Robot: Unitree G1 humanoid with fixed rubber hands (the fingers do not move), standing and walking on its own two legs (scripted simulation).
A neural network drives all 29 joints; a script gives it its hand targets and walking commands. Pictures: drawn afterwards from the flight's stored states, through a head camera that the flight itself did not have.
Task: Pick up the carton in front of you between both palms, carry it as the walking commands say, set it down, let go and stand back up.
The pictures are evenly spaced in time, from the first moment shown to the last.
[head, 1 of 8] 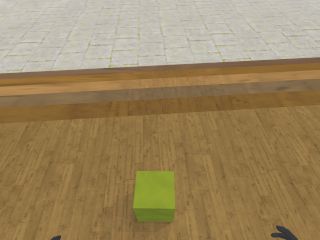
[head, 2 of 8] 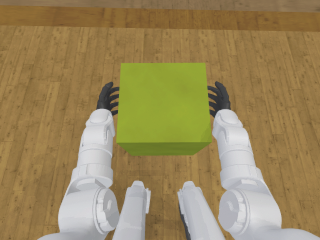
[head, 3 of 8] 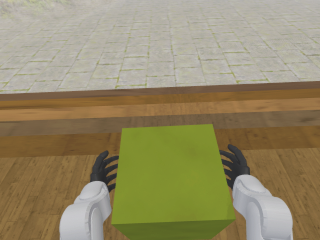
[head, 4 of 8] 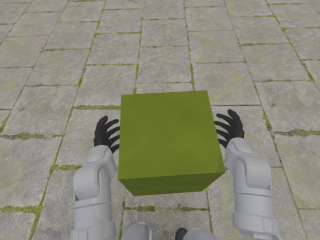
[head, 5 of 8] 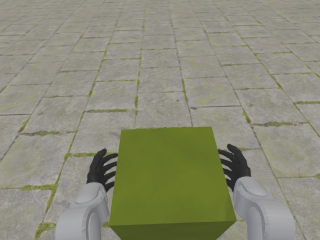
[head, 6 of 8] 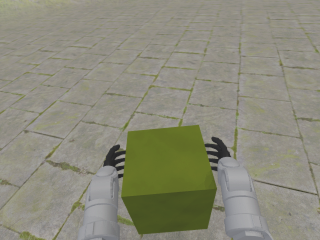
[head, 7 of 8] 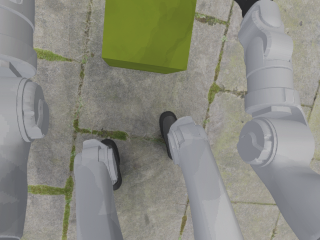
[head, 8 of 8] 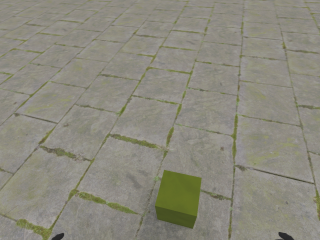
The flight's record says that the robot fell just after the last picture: no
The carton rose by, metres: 0.68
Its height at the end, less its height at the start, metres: -0.62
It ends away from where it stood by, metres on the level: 5.18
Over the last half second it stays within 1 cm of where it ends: yes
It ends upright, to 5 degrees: yes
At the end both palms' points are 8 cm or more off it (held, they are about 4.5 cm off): yes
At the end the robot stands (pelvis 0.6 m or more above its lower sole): yes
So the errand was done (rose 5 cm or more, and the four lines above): yes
